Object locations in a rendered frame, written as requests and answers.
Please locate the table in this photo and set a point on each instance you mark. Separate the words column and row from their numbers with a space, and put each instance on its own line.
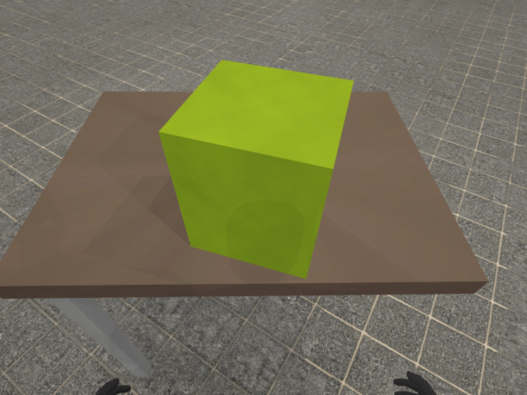
column 108, row 223

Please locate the left robot hand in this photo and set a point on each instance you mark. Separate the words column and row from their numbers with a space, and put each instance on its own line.
column 112, row 388

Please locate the right robot hand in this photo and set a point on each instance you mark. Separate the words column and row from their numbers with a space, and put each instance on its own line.
column 416, row 383

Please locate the carton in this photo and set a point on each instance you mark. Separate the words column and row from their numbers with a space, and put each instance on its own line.
column 251, row 155

